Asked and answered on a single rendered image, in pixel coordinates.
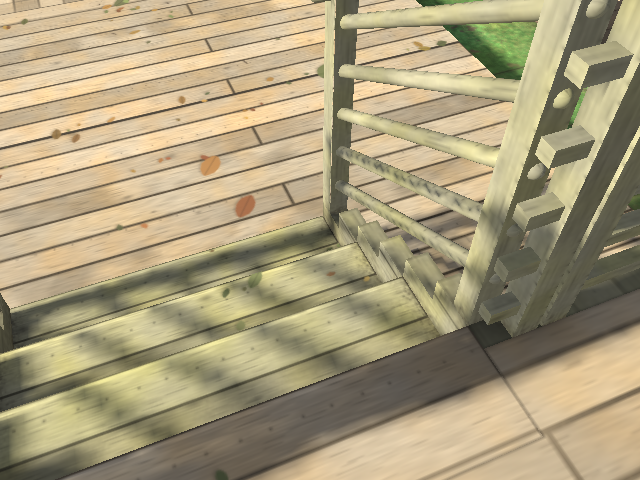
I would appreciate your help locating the stairs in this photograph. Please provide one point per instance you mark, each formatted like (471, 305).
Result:
(111, 367)

